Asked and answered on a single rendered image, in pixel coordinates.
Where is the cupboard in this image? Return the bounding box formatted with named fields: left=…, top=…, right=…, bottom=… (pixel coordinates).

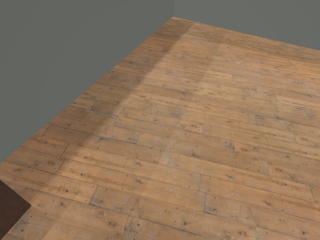
left=0, top=180, right=32, bottom=240

